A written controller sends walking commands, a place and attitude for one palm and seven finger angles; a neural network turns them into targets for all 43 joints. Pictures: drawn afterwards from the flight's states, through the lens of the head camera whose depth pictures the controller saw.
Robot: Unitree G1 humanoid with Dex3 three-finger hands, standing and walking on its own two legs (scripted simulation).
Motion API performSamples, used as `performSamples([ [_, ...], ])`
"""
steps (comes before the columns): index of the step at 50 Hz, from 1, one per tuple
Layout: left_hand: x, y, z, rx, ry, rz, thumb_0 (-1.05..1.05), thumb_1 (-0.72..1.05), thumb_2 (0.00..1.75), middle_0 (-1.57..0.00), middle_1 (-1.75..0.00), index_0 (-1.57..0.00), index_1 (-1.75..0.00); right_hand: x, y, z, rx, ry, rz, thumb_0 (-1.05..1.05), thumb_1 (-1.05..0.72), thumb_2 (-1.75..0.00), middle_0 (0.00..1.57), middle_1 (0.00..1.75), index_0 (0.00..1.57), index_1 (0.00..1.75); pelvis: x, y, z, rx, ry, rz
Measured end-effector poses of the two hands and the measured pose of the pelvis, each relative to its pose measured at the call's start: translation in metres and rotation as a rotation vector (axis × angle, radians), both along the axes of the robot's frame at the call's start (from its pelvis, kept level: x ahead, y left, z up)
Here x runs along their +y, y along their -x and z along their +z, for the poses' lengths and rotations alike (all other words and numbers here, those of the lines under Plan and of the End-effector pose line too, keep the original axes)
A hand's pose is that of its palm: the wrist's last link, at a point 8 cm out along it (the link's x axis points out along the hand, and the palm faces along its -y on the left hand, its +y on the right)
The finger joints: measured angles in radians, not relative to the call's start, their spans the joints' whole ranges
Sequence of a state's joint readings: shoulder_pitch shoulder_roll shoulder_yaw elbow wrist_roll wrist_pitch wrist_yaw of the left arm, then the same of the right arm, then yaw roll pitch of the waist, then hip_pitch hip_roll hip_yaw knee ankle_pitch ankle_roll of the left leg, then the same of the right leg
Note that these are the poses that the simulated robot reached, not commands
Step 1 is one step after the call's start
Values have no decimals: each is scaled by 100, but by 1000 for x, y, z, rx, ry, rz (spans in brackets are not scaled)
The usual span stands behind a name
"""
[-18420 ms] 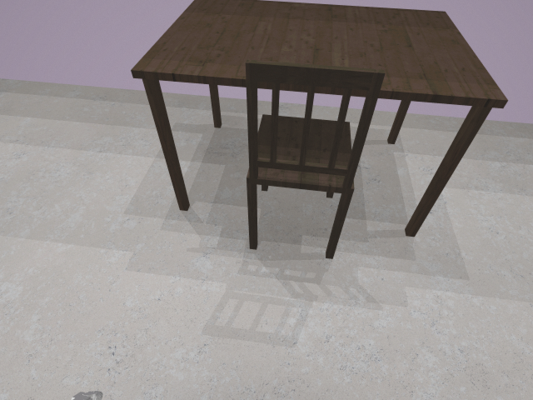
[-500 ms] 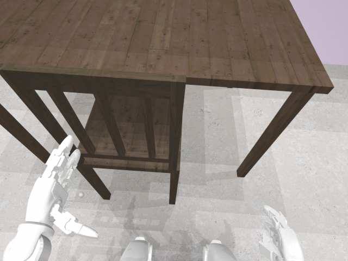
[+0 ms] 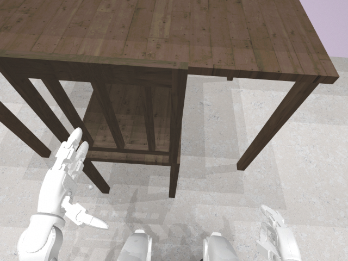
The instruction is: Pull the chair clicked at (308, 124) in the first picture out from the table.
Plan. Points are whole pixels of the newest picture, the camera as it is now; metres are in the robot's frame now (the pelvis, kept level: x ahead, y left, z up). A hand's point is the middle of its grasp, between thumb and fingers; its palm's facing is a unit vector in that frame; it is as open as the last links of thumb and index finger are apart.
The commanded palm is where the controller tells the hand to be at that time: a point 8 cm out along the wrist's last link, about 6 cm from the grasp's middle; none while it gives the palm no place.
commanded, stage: aim the fingers beside a spindle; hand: left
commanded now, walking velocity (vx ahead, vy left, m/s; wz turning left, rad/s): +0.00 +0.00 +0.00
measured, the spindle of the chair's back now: (111, 120) +0.44 +0.18 +0.01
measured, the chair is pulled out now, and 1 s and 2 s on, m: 0.00 0.00 0.00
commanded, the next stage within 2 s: push the fingers through the gap in 1.24 s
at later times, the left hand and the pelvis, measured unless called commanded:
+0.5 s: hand (103, 181) +0.28 +0.17 +0.02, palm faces -0.05 -1.00 -0.05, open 16.9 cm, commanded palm +0.27 +0.22 +0.03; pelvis +0.00 +0.00 -0.01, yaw +0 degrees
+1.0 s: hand (102, 178) +0.29 +0.17 +0.02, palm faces -0.04 -1.00 -0.05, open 16.9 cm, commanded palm +0.27 +0.22 +0.02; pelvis +0.00 +0.00 -0.02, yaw +0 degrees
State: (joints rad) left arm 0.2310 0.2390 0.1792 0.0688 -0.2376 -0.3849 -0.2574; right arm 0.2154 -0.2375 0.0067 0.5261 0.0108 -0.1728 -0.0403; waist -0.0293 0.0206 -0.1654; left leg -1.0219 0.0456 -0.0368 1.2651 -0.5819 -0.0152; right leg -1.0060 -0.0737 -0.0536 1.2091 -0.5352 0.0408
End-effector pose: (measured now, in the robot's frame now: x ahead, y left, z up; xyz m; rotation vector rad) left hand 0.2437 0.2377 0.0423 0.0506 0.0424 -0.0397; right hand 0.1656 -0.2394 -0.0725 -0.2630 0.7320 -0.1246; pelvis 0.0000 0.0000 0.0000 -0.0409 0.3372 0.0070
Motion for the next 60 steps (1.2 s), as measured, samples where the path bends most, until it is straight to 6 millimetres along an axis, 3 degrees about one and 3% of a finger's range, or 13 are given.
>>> performSamples([
  [37,-19,-23,-24,0,2,-10,-1,-50,30,-6,-8,-6,-8,-6,2,-26,76,-5,-4,1,-91,-90,20,30,20,30,-4,-1,-16,56,-4,-6],
  [48,-10,-26,-24,-2,-2,7,-1,-50,30,-6,-8,-6,-8,-8,3,-26,85,0,-13,1,-91,-90,20,30,20,30,-4,0,-16,56,-2,-6],
  [60,-18,-25,-23,2,11,-17,-1,-50,30,-6,-8,-6,-8,-6,4,-22,78,3,-15,1,-91,-90,20,30,20,30,-1,-1,-15,55,-1,-8],
])
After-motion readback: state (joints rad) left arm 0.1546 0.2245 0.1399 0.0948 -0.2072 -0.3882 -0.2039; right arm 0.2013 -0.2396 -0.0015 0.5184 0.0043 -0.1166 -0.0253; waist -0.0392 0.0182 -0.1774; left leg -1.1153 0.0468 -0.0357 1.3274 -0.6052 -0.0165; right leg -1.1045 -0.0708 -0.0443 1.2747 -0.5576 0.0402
